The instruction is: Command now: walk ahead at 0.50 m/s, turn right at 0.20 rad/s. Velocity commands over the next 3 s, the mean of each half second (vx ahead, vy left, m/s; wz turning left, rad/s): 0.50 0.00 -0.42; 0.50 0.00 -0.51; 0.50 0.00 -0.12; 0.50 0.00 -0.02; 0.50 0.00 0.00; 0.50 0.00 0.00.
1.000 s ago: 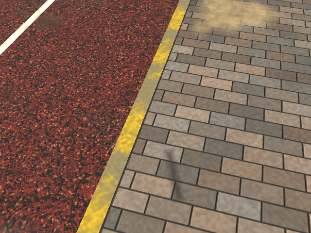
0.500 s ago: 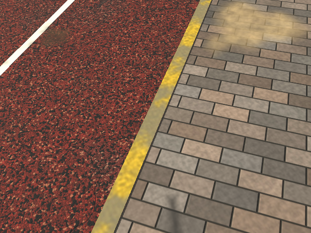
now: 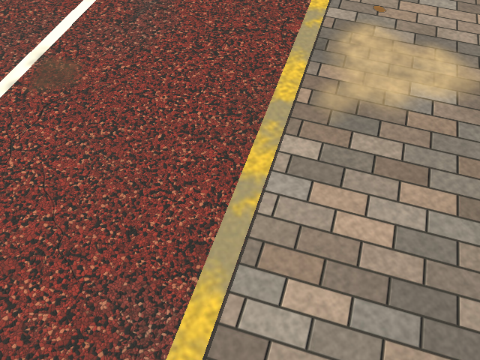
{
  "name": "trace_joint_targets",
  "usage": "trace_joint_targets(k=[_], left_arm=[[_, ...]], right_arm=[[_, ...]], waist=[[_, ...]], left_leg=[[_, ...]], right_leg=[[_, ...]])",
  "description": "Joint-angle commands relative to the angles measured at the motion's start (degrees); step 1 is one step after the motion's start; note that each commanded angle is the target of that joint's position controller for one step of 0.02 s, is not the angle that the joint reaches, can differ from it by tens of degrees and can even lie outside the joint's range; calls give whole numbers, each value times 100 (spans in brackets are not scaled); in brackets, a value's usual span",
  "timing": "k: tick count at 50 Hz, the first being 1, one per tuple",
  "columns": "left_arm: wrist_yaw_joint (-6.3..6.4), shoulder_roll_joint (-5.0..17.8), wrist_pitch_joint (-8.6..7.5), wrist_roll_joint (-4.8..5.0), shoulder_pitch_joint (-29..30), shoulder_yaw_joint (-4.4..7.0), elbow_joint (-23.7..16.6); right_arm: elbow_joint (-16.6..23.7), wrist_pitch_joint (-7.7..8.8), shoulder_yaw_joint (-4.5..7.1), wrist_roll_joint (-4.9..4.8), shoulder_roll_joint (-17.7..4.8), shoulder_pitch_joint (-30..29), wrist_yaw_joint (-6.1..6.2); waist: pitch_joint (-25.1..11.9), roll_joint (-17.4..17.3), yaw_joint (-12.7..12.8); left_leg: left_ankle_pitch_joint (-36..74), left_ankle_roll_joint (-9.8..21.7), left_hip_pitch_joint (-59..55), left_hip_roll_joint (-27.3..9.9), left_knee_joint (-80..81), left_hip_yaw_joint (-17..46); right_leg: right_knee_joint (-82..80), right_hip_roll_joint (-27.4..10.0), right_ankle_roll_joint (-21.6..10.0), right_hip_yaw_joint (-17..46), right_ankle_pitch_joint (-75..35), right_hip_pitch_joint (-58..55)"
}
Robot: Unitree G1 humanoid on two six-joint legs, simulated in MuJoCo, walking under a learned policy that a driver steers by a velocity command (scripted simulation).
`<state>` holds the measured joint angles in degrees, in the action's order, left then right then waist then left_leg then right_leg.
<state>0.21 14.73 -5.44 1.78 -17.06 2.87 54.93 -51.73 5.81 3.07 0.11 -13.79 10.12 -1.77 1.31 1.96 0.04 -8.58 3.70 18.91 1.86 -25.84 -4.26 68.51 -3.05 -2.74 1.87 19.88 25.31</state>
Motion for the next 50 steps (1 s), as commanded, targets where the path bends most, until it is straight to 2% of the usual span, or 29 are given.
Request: trace_joint_targets(k=[1,4,6,10,13,16,19,20,21,22,23,24,25,26,27,28,31,33,36,38,41,43,44,45,46,47,48,49,50], left_arm=[[59,262,110,4,-327,132,-224],[80,278,207,-14,13,182,-377],[55,285,196,-43,298,210,-481],[-70,168,156,-75,961,164,-714],[-173,58,160,-80,1507,93,-982],[-292,52,167,-63,1874,70,-1292],[-389,254,189,-49,1612,167,-1456],[-397,425,203,-40,1140,260,-1395],[-367,710,207,-26,293,420,-1210],[-243,1221,247,-49,-656,633,-1006],[-187,1782,221,-28,-644,701,-1011],[-181,1384,174,-105,-942,575,-1093],[-166,1042,127,-144,-711,489,-1082],[-166,819,100,-100,-250,423,-1181],[-173,641,98,-96,197,361,-1309],[-155,523,96,-138,415,305,-1407],[-75,747,79,-113,390,341,-1460],[4,929,84,-99,203,393,-1444],[51,945,136,-61,-47,406,-1406],[44,951,155,-50,-237,410,-1352],[64,880,195,-16,-391,396,-1301],[100,864,222,-62,-371,392,-1298],[107,808,240,-75,-329,370,-1301],[97,656,236,-100,-305,312,-1330],[69,417,216,-172,-249,204,-1430],[57,106,141,-20,-1146,112,-1433],[67,452,104,62,-1217,132,-1346],[60,865,100,69,-551,225,-1425],[66,858,107,-11,-38,216,-1551]], right_arm=[[110,129,83,72,-432,138,-3],[-48,164,151,104,-662,350,93],[-104,147,156,105,-690,449,161],[-145,115,139,68,-747,547,255],[-291,33,156,30,-809,915,294],[-355,-110,197,-23,-899,1089,309],[-234,-224,262,-63,-1117,845,362],[-186,-265,286,-65,-1195,756,389],[-128,-293,285,-89,-1226,611,402],[-4,-244,247,-59,-1160,597,402],[263,-51,-47,135,-165,1172,253],[400,243,9,-110,-594,653,145],[583,379,83,-300,-842,53,102],[606,421,70,-245,-817,-57,124],[546,386,121,-111,-837,-61,169],[545,296,173,-58,-883,59,179],[675,84,175,51,-683,67,205],[853,47,136,90,-581,-401,235],[1042,70,69,55,-440,-1037,196],[1178,89,69,-14,-487,-1333,161],[1320,155,127,-56,-711,-1477,101],[1284,228,166,-54,-830,-1270,52],[1198,264,192,-32,-858,-965,46],[1060,295,265,31,-989,-448,65],[958,312,339,114,-1255,392,93],[708,237,497,157,-1775,1230,90],[596,199,427,-43,-1390,1360,38],[708,176,311,-95,-983,995,45],[802,120,243,-32,-851,611,55]], waist=[[-279,-667,73],[-23,-517,77],[31,-469,19],[180,-458,-176],[386,-371,-403],[477,-378,-475],[120,-695,-142],[-182,-818,147],[-629,-758,625],[-1167,-237,1028],[-1643,1229,321],[-2331,762,678],[-1545,502,751],[-1072,-17,478],[-724,-283,220],[-595,-263,16],[-373,-166,-167],[-216,-65,-50],[-142,173,219],[-140,287,363],[-169,368,371],[-220,518,253],[-296,575,85],[-595,546,-151],[-1287,149,-531],[-2084,-1575,-355],[-1951,-1823,-431],[-1074,-1104,-545],[-616,-617,-462]], left_leg=[[432,862,-760,-1560,1725,1424],[954,859,-815,-1569,1919,880],[1207,770,-1044,-1543,1937,574],[1308,548,-1241,-1429,2017,-52],[1521,519,-1885,-1615,1891,-252],[2109,487,-2581,-1844,1495,-400],[4567,311,-2697,-1872,553,-688],[5406,243,-2616,-1832,-178,-768],[5435,92,-2223,-1651,-1304,-874],[3840,-158,-874,-1378,-3020,-878],[-2005,-483,1818,-142,-5084,-386],[-2464,-380,2564,29,-5784,901],[-1929,-210,3036,-315,-5639,1012],[-1409,-147,2803,-589,-5077,986],[-1191,-201,2375,-754,-4573,925],[-1058,-265,1946,-869,-4282,948],[-756,-548,1617,-856,-3424,779],[-78,-688,1632,-732,-2558,681],[1093,-681,1246,-427,-1167,626],[1423,-659,1034,-280,-719,632],[1123,-543,973,-234,-280,842],[748,-390,775,-258,-175,804],[683,-271,390,-221,-5,688],[659,-89,-404,-250,94,649],[625,284,-1754,-1018,-75,1372],[-238,1324,-3862,-2241,194,3810],[-1731,1455,-3971,-2565,829,5112],[-2150,1176,-3242,-2323,953,4427],[-1707,978,-2469,-2079,1012,3642]], right_leg=[[-117,-542,-44,362,-503,789],[-595,-492,21,563,-1184,1349],[-1135,-404,59,640,-1777,1656],[-2335,-301,59,220,-2699,1520],[-2852,-282,1,-5,-2619,1786],[-3125,-205,-103,-286,-1980,2027],[-3204,231,-375,-816,-1129,1072],[-3199,469,-510,-960,-894,387],[-3608,693,-716,-962,-1208,-836],[-3913,170,-1055,105,-1266,-2621],[-4235,-1357,-2131,3268,-955,-4652],[-5059,-1713,-2383,4591,-585,-5093],[-5107,-1469,-2001,3649,-991,-4623],[-5119,-1201,-1747,2855,-1465,-3719],[-5212,-983,-1586,2318,-2019,-2817],[-5360,-823,-1529,2017,-2324,-2229],[-5604,-631,-1538,1604,-2766,-1383],[-5654,-446,-1431,1342,-2761,-1108],[-5523,-133,-1109,1111,-2193,-921],[-5442,-184,-1003,1291,-1837,-978],[-5003,-394,-923,1800,-1492,-1510],[-4679,-570,-862,2012,-1637,-1848],[-4439,-520,-788,2003,-1926,-1902],[-3877,-257,-647,1848,-2465,-1839],[-2475,54,-440,1462,-2054,-1240],[-437,898,43,754,-93,801],[435,743,82,913,1305,1815],[738,473,49,1004,868,2149],[644,230,32,732,438,2031]])
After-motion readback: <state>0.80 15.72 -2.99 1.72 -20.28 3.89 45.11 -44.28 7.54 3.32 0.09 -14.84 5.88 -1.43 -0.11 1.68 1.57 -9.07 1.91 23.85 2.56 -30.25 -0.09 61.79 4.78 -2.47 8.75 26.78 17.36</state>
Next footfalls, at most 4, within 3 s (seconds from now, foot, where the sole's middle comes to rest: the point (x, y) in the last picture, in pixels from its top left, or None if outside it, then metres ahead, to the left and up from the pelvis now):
0.44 right None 0.38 -0.17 -0.77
0.92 left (269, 282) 0.71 -0.08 -0.77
1.42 right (381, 257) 0.80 -0.44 -0.77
1.94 left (345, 167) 1.18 -0.38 -0.77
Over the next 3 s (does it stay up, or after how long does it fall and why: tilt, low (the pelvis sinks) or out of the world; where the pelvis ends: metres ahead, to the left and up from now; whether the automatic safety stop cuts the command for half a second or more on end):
stays up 1.45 -0.70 -0.01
